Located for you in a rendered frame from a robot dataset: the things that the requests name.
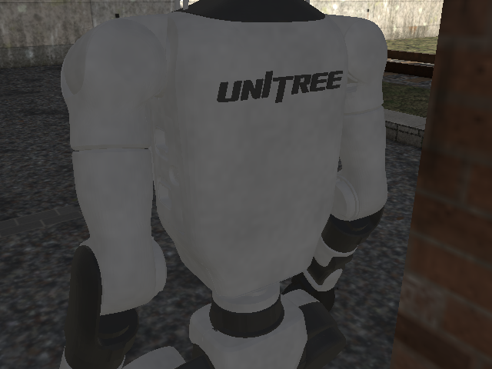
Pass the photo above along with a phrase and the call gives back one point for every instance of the humanoid robot head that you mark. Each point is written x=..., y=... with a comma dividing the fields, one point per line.
x=255, y=10

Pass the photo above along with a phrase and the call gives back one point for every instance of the robot left upper arm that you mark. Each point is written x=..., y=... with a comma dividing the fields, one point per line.
x=107, y=77

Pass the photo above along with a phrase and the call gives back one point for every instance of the right robot hand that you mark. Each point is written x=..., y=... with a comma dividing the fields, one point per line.
x=299, y=281

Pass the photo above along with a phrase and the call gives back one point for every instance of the robot right upper arm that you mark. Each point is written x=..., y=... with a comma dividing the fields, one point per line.
x=361, y=184

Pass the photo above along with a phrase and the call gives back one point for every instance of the right robot forearm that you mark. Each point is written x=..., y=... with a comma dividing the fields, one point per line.
x=335, y=248

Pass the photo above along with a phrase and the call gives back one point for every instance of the left robot forearm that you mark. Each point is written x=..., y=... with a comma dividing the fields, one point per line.
x=94, y=341

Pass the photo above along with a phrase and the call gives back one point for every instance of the robot left thigh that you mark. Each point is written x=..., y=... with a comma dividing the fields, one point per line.
x=167, y=358

